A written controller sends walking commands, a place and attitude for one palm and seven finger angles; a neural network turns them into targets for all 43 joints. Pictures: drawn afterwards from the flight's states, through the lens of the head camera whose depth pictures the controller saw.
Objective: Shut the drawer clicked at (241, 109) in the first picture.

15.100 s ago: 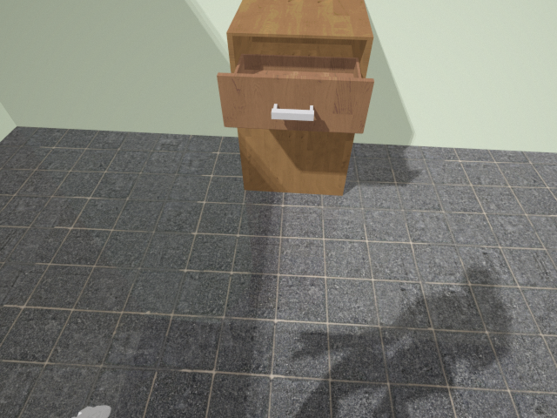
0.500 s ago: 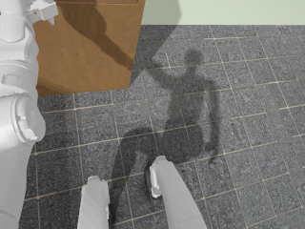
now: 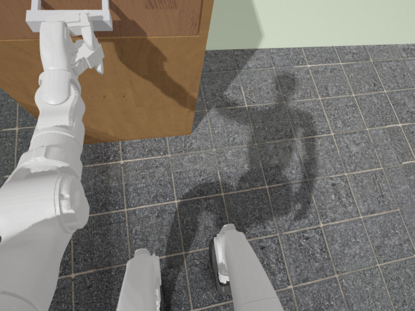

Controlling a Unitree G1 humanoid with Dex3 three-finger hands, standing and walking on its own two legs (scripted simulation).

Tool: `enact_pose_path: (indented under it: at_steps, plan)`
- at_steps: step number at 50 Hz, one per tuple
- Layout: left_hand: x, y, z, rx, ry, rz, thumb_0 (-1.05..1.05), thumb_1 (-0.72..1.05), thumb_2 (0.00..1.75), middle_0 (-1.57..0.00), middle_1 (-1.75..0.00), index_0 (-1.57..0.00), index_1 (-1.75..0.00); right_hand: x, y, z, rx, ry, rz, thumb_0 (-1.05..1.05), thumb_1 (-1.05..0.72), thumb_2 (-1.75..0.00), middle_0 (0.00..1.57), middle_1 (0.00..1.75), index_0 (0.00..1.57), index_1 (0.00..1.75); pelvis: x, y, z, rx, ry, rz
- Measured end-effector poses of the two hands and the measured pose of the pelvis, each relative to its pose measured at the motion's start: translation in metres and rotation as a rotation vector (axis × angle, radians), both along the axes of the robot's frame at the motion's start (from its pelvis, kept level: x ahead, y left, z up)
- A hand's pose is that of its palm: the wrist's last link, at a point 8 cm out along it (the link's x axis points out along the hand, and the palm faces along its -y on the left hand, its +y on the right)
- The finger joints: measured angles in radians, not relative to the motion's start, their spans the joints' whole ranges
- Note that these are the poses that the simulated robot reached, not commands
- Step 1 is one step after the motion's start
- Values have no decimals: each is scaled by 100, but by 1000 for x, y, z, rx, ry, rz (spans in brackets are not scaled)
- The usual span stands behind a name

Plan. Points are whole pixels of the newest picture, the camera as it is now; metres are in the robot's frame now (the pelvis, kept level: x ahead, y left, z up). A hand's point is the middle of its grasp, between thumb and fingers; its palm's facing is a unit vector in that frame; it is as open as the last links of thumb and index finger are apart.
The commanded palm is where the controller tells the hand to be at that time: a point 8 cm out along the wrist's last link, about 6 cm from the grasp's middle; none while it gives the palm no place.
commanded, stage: draw the hand back to the body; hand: left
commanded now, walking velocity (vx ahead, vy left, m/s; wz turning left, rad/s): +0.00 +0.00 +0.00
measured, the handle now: (71, 11) +0.65 +0.16 +0.05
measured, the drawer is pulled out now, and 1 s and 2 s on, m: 0.00 0.00 0.00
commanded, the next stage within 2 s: step back with the hand held close in 1.42 s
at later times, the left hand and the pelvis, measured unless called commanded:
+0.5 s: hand (30, 87) +0.43 +0.16 +0.14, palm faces -0.02 -1.00 -0.05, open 3.2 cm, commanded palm +0.39 +0.21 +0.15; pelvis +0.05 +0.00 +0.08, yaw +1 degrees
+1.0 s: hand out of the picture +0.30 +0.22 +0.25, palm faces +0.30 -0.90 -0.32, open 3.2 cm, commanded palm +0.25 +0.26 +0.27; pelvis +0.07 +0.00 +0.14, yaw +2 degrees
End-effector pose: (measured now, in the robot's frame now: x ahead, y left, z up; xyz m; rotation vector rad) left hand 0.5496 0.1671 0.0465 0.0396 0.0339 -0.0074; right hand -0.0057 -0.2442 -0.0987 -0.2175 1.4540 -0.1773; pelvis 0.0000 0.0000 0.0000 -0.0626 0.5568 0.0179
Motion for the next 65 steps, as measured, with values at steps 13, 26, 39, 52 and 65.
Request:
enact_pose_path:
  at_steps: [13,26,39,52,65]
  plan:
    - [-51,23,33,25,-19,3,1,89,90,-139,-160,-139,-160,66,-3,28,45,-121,-31,1,-90,-90,20,30,20,30,33,-2,41,26,-78,-30]
    - [-142,49,103,5,-58,-17,1,90,90,-140,-160,-140,-160,182,-8,93,11,-468,106,1,-90,-90,20,30,20,30,55,-2,86,31,-260,12]
    - [-223,71,165,241,20,163,1,90,90,-140,-160,-140,-160,253,28,144,50,-705,156,1,-90,-90,20,30,20,30,65,-1,120,54,-459,13]
    - [-295,98,226,318,-71,329,1,90,90,-140,-160,-140,-160,268,48,161,93,-774,248,1,-90,-90,20,30,20,30,72,-2,137,57,-578,24]
    - [-358,116,286,486,-229,434,1,89,90,-140,-160,-140,-160,252,35,162,72,-804,245,2,-90,-90,20,30,20,30,66,-4,139,55,-625,18]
